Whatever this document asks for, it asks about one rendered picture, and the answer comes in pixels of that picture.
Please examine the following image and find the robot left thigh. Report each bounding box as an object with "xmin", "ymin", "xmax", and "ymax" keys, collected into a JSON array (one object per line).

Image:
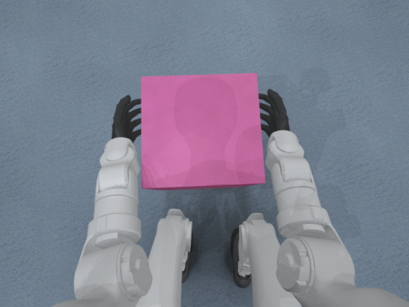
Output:
[{"xmin": 136, "ymin": 215, "xmax": 192, "ymax": 307}]

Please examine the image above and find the robot left hand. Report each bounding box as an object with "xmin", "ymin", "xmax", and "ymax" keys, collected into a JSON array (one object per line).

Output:
[{"xmin": 112, "ymin": 95, "xmax": 141, "ymax": 143}]

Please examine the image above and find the robot right hand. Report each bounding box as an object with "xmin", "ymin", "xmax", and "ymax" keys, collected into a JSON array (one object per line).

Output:
[{"xmin": 258, "ymin": 89, "xmax": 290, "ymax": 138}]

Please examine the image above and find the robot left forearm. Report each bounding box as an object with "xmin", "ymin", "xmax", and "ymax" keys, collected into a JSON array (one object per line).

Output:
[{"xmin": 74, "ymin": 138, "xmax": 141, "ymax": 296}]

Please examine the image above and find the left robot upper arm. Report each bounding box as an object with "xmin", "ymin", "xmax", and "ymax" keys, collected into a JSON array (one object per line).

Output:
[{"xmin": 51, "ymin": 242, "xmax": 153, "ymax": 307}]

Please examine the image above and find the left robot foot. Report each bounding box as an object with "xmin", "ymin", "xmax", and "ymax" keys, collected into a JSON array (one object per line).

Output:
[{"xmin": 181, "ymin": 234, "xmax": 193, "ymax": 283}]

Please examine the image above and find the carton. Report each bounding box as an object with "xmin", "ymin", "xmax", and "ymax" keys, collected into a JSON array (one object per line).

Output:
[{"xmin": 141, "ymin": 73, "xmax": 265, "ymax": 191}]

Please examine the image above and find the robot right forearm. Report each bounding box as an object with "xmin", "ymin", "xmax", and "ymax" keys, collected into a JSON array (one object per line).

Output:
[{"xmin": 265, "ymin": 130, "xmax": 355, "ymax": 270}]

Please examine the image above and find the right robot upper arm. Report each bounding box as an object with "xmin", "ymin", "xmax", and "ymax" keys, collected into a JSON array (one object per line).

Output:
[{"xmin": 276, "ymin": 236, "xmax": 409, "ymax": 307}]

